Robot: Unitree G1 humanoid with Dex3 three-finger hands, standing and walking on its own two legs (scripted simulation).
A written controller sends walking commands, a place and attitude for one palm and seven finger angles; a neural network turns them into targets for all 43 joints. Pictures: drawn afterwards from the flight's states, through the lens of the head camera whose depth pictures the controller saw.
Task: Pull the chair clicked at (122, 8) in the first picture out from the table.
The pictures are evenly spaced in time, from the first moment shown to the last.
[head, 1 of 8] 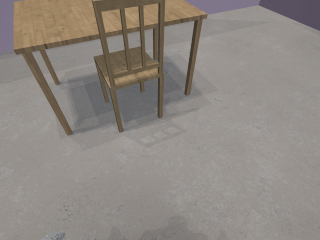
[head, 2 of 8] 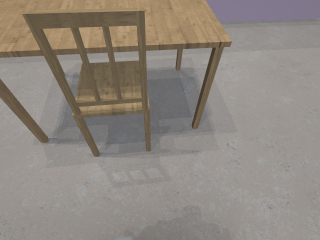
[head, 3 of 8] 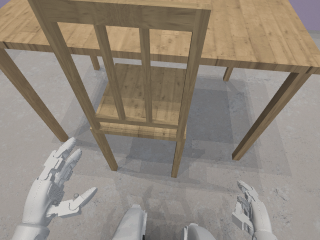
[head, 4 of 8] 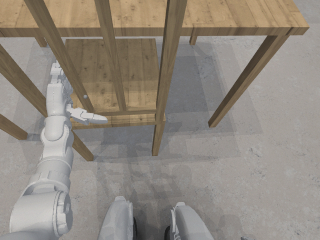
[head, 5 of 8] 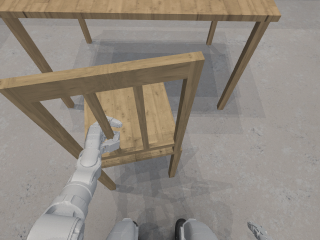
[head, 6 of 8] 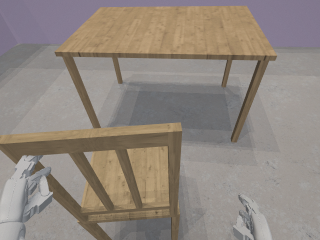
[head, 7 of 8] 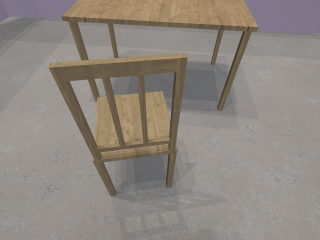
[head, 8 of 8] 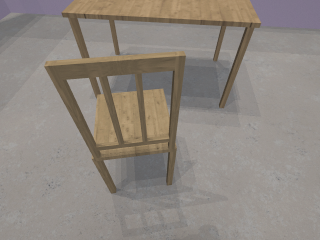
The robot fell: no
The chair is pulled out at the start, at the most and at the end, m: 0.00 0.63 0.63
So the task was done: yes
